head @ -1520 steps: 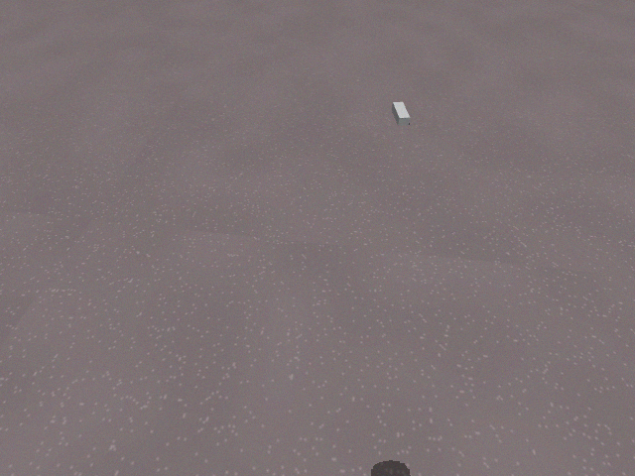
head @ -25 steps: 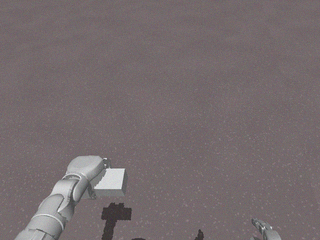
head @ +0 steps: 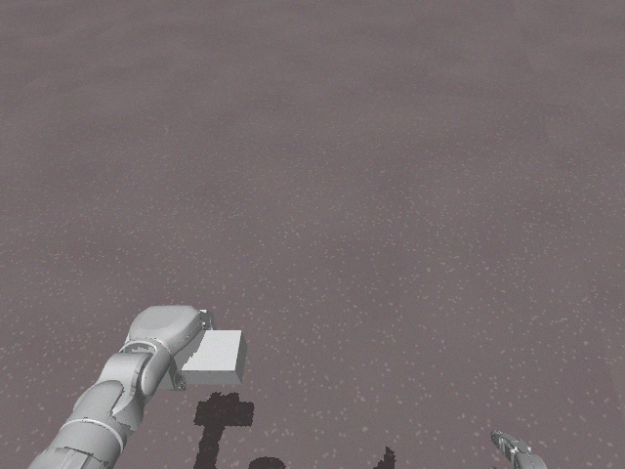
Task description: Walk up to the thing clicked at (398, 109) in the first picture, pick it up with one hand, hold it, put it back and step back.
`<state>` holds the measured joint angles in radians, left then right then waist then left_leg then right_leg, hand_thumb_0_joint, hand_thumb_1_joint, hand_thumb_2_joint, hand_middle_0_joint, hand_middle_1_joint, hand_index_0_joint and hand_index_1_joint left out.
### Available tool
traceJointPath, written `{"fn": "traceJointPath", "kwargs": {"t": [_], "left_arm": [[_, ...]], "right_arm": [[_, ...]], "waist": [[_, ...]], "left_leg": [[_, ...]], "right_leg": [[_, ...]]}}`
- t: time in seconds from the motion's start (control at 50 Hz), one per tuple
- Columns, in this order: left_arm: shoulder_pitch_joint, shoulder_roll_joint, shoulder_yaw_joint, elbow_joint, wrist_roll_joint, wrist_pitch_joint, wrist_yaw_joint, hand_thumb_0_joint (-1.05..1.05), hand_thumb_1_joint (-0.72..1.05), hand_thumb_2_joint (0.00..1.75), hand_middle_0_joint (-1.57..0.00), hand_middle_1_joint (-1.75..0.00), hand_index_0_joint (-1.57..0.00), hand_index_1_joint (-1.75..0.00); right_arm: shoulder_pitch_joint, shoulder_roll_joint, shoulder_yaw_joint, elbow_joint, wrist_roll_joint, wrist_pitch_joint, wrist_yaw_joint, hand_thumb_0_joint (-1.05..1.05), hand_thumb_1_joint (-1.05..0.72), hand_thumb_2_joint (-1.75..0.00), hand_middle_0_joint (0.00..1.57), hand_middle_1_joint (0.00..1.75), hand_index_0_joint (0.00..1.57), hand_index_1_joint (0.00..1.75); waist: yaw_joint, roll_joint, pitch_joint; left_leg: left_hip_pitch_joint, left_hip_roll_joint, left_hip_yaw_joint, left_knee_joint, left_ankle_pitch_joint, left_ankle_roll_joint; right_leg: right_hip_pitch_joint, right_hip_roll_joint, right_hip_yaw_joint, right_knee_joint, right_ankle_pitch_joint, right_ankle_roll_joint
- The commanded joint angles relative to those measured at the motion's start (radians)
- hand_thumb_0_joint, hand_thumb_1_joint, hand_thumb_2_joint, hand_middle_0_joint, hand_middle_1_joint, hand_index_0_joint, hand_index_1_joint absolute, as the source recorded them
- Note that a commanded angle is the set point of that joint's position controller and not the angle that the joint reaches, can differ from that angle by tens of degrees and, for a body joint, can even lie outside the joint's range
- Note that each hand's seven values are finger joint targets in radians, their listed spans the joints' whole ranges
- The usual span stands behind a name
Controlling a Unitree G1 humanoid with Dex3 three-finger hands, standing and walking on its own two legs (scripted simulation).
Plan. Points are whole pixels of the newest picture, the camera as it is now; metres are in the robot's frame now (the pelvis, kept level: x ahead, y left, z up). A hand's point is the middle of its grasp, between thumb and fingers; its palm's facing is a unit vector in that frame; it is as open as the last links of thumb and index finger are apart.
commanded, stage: crouch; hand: left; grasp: from above
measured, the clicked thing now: (184, 357) +0.30 +0.22 -0.07
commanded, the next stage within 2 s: none
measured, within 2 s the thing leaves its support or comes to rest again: neither
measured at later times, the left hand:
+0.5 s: hand (194, 373) +0.30 +0.22 -0.14, palm faces -0.45 +0.04 -0.89, open 9.1 cm
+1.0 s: hand (236, 389) +0.36 +0.21 -0.39, palm faces -0.46 +0.05 -0.89, open 9.1 cm
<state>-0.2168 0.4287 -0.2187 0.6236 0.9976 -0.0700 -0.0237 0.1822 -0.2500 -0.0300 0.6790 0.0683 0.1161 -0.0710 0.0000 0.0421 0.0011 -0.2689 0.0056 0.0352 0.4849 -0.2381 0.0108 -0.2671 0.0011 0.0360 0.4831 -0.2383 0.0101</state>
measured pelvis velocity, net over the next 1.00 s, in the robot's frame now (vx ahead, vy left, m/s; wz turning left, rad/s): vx -0.07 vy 0.00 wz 0.00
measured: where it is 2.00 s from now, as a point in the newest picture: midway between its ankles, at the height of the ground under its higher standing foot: outside the picture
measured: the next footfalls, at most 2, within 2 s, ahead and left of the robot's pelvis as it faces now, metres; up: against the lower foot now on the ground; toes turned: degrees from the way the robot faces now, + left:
none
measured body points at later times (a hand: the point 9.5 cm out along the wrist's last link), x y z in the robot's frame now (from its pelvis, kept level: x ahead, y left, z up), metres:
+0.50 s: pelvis -0.02 +0.00 -0.04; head +0.05 +0.01 +0.40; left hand +0.32 +0.22 -0.09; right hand +0.11 -0.27 -0.16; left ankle +0.01 +0.11 -0.74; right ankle +0.01 -0.13 -0.74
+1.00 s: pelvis -0.07 +0.00 -0.25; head +0.12 +0.02 +0.16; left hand +0.38 +0.21 -0.34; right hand -0.03 -0.27 -0.38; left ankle +0.01 +0.11 -0.74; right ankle +0.01 -0.13 -0.74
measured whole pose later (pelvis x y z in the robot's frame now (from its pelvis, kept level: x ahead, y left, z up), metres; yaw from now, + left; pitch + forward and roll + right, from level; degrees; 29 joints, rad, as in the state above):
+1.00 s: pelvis -0.07 +0.00 -0.25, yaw +0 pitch +35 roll -4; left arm -0.78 0.45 -0.08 1.27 1.20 -0.09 0.35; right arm 0.24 -0.23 -0.04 0.74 -0.06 0.00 -0.01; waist -0.17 0.06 -0.20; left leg -1.77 0.01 -0.03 1.77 -0.61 0.02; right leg -1.73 0.01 -0.02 1.74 -0.62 0.02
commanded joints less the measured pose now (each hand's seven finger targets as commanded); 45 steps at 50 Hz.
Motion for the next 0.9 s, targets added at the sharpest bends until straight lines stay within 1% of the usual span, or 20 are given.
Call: {"fn": "traceJointPath", "kwargs": {"t": [0.0, 0.02, 0.04, 0.06, 0.08, 0.14, 0.18, 0.28, 0.38, 0.46, 0.5, 0.52, 0.54, 0.56, 0.58, 0.68, 0.78, 0.82, 0.86, 0.88], "left_arm": [[-0.333, 0.211, 0.12, -0.207, -0.005, -0.009, 0.046, 0.0, 0.6, 0.74, -0.96, -0.64, -0.97, -0.63], [-0.325, 0.207, 0.119, -0.198, -0.006, -0.008, 0.049, 0.0, 0.59, 0.76, -0.96, -0.64, -0.97, -0.64], [-0.346, 0.196, 0.104, -0.21, -0.006, -0.009, 0.049, 0.0, 0.65, 0.68, -0.98, -0.67, -1.02, -0.63], [-0.356, 0.193, 0.094, -0.227, -0.006, -0.011, 0.049, 0.0, 0.57, 0.68, -0.9, -0.63, -0.94, -0.6], [-0.344, 0.204, 0.113, -0.206, -0.005, -0.01, 0.054, 0.0, 0.58, 0.69, -0.95, -0.61, -0.97, -0.6], [-0.283, 0.176, 0.101, -0.145, 0.007, -0.009, 0.073, 0.0, 0.64, 0.71, -1.0, -0.61, -1.01, -0.6], [-0.291, 0.155, 0.084, -0.124, 0.018, -0.017, 0.096, 0.0, 0.65, 0.7, -1.01, -0.6, -1.03, -0.59], [-0.35, 0.152, 0.094, 0.017, 0.069, -0.028, 0.189, 0.0, 0.64, 0.66, -1.02, -0.54, -1.02, -0.54], [-0.529, 0.121, 0.07, 0.121, 0.134, -0.048, 0.283, 0.0, 0.66, 0.63, -1.03, -0.53, -1.04, -0.52], [-0.559, 0.099, 0.082, 0.276, 0.175, -0.047, 0.363, 0.0, 0.67, 0.63, -1.04, -0.55, -1.05, -0.54], [-0.639, 0.095, 0.081, 0.309, 0.19, -0.044, 0.394, 0.0, 0.7, 0.62, -1.05, -0.56, -1.07, -0.54], [-0.668, 0.13, 0.105, 0.327, 0.198, -0.041, 0.41, 0.0, 0.71, 0.6, -1.06, -0.54, -1.08, -0.52], [-0.671, 0.12, 0.102, 0.365, 0.201, -0.034, 0.419, 0.0, 0.73, 0.58, -1.07, -0.53, -1.1, -0.51], [-0.696, 0.122, 0.106, 0.37, 0.196, -0.031, 0.426, 0.0, 0.74, 0.58, -1.08, -0.53, -1.1, -0.51], [-0.715, 0.16, 0.127, 0.384, 0.202, -0.029, 0.433, 0.0, 0.74, 0.6, -1.1, -0.51, -1.11, -0.5], [-0.799, 0.174, 0.138, 0.385, 0.189, -0.017, 0.439, 0.0, 0.77, 0.67, -1.14, -0.54, -1.15, -0.54], [-0.869, 0.209, 0.157, 0.435, 0.189, 0.003, 0.428, 0.0, 0.74, 0.7, -1.11, -0.55, -1.12, -0.55], [-0.856, 0.196, 0.154, 0.482, 0.185, 0.004, 0.417, 0.0, 0.78, 0.7, -1.13, -0.56, -1.14, -0.55], [-0.9, 0.241, 0.175, 0.456, 0.188, -0.006, 0.415, 0.0, 0.78, 0.71, -1.14, -0.55, -1.15, -0.55], [-0.88, 0.235, 0.174, 0.507, 0.195, -0.008, 0.413, 0.0, 0.8, 0.71, -1.15, -0.56, -1.16, -0.55]], "right_arm": [[-0.083, -0.131, -0.042, -0.143, -0.001, -0.044, -0.008, 0.0, -0.9, -0.9, 0.2, 0.3, 0.2, 0.3], [-0.081, -0.13, -0.041, -0.143, -0.001, -0.043, -0.008, 0.0, -0.9, -0.9, 0.2, 0.3, 0.2, 0.3], [-0.08, -0.13, -0.042, -0.139, -0.002, -0.043, -0.007, 0.0, -0.92, -0.91, 0.2, 0.3, 0.2, 0.3], [-0.076, -0.128, -0.042, -0.136, 0.0, -0.044, -0.008, 0.0, -0.88, -0.9, 0.2, 0.3, 0.2, 0.3], [-0.066, -0.131, -0.046, -0.132, 0.001, -0.043, -0.009, 0.0, -0.89, -0.9, 0.2, 0.3, 0.2, 0.3], [-0.057, -0.132, -0.046, -0.131, 0.001, -0.037, -0.007, 0.0, -0.89, -0.9, 0.2, 0.3, 0.2, 0.3], [-0.057, -0.13, -0.046, -0.126, -0.002, -0.033, -0.003, 0.0, -0.89, -0.9, 0.2, 0.3, 0.2, 0.3], [-0.028, -0.138, -0.055, -0.104, -0.022, -0.024, 0.012, 0.0, -0.89, -0.9, 0.2, 0.3, 0.2, 0.3], [0.042, -0.154, -0.077, -0.058, -0.047, -0.04, 0.034, 0.0, -0.9, -0.9, 0.2, 0.3, 0.2, 0.3], [0.078, -0.162, -0.093, -0.061, -0.062, -0.054, 0.048, 0.0, -0.9, -0.9, 0.2, 0.3, 0.2, 0.3], [0.09, -0.161, -0.094, -0.053, -0.072, -0.065, 0.05, 0.0, -0.9, -0.9, 0.2, 0.3, 0.2, 0.3], [0.097, -0.17, -0.099, -0.049, -0.077, -0.07, 0.048, 0.0, -0.9, -0.9, 0.2, 0.3, 0.2, 0.3], [0.103, -0.172, -0.098, -0.045, -0.084, -0.076, 0.048, 0.0, -0.9, -0.9, 0.2, 0.3, 0.2, 0.3], [0.109, -0.171, -0.1, -0.046, -0.084, -0.081, 0.047, 0.0, -0.9, -0.9, 0.2, 0.3, 0.2, 0.3], [0.115, -0.177, -0.101, -0.043, -0.088, -0.085, 0.044, 0.0, -0.9, -0.9, 0.2, 0.3, 0.2, 0.3], [0.137, -0.182, -0.105, -0.047, -0.096, -0.107, 0.032, 0.0, -0.9, -0.9, 0.2, 0.3, 0.2, 0.3], [0.152, -0.186, -0.101, -0.027, -0.109, -0.123, 0.029, 0.0, -0.9, -0.9, 0.2, 0.3, 0.2, 0.3], [0.16, -0.19, -0.095, -0.022, -0.115, -0.13, 0.034, 0.0, -0.9, -0.9, 0.2, 0.3, 0.2, 0.3], [0.157, -0.192, -0.094, -0.02, -0.119, -0.136, 0.037, 0.0, -0.9, -0.9, 0.2, 0.3, 0.2, 0.3], [0.159, -0.194, -0.088, -0.014, -0.124, -0.14, 0.04, 0.0, -0.9, -0.9, 0.2, 0.3, 0.2, 0.3]], "waist": [[0.006, -0.001, -0.268], [0.001, -0.017, -0.262], [-0.006, -0.009, -0.277], [-0.003, -0.005, -0.294], [-0.005, -0.02, -0.302], [-0.009, -0.049, -0.252], [-0.013, -0.055, -0.231], [-0.035, -0.055, -0.229], [-0.079, -0.001, -0.346], [-0.085, 0.0, -0.404], [-0.094, 0.03, -0.459], [-0.086, 0.035, -0.497], [-0.093, 0.045, -0.521], [-0.095, 0.045, -0.547], [-0.093, 0.047, -0.569], [-0.117, 0.069, -0.699], [-0.143, 0.068, -0.735], [-0.158, 0.067, -0.74], [-0.156, 0.077, -0.785], [-0.17, 0.072, -0.753]], "left_leg": [[0.14, -0.015, -0.015, -0.047, 0.223, 0.002], [0.136, -0.019, -0.011, -0.045, 0.218, 0.006], [0.148, -0.022, -0.007, -0.041, 0.228, 0.007], [0.155, -0.022, -0.006, -0.035, 0.249, 0.007], [0.156, -0.02, -0.006, -0.03, 0.268, 0.008], [0.121, -0.023, -0.003, -0.021, 0.26, 0.009], [0.096, -0.023, -0.006, -0.013, 0.239, 0.007], [0.007, -0.023, -0.014, 0.066, 0.191, 0.002], [-0.121, -0.011, -0.025, 0.274, 0.179, -0.009], [-0.333, -0.014, -0.027, 0.443, 0.08, -0.006], [-0.416, -0.012, -0.039, 0.52, 0.04, -0.006], [-0.447, -0.009, -0.044, 0.555, 0.032, -0.007], [-0.482, -0.008, -0.053, 0.59, 0.027, -0.008], [-0.528, -0.012, -0.051, 0.627, 0.009, -0.003], [-0.572, -0.012, -0.055, 0.658, -0.017, -0.002], [-0.767, -0.019, -0.057, 0.808, -0.158, 0.004], [-0.907, -0.015, -0.083, 0.904, -0.252, 0.004], [-0.958, -0.017, -0.088, 0.951, -0.263, 0.007], [-0.992, -0.021, -0.092, 0.995, -0.283, 0.006], [-1.021, -0.019, -0.1, 1.021, -0.281, 0.007]], "right_leg": [[0.041, 0.031, -0.025, -0.056, 0.177, -0.028], [0.046, 0.029, -0.021, -0.063, 0.176, -0.025], [0.045, 0.025, -0.018, -0.061, 0.193, -0.023], [0.049, 0.026, -0.018, -0.057, 0.214, -0.021], [0.052, 0.029, -0.02, -0.052, 0.231, -0.021], [0.031, 0.026, -0.024, -0.05, 0.23, -0.02], [0.004, 0.025, -0.027, -0.041, 0.207, -0.022], [-0.096, 0.023, -0.03, 0.032, 0.161, -0.025], [-0.326, 0.028, -0.035, 0.227, 0.138, -0.033], [-0.502, 0.031, -0.04, 0.385, 0.057, -0.041], [-0.601, 0.032, -0.047, 0.47, 0.022, -0.042], [-0.638, 0.036, -0.051, 0.512, 0.01, -0.043], [-0.684, 0.034, -0.054, 0.555, 0.001, -0.045], [-0.712, 0.035, -0.055, 0.588, -0.01, -0.046], [-0.744, 0.035, -0.057, 0.622, -0.03, -0.048], [-0.887, 0.025, -0.054, 0.765, -0.135, -0.049], [-1.039, 0.024, -0.073, 0.887, -0.218, -0.052], [-1.094, 0.021, -0.079, 0.937, -0.231, -0.054], [-1.132, 0.022, -0.082, 0.982, -0.251, -0.056], [-1.182, 0.018, -0.086, 1.009, -0.253, -0.054]]}}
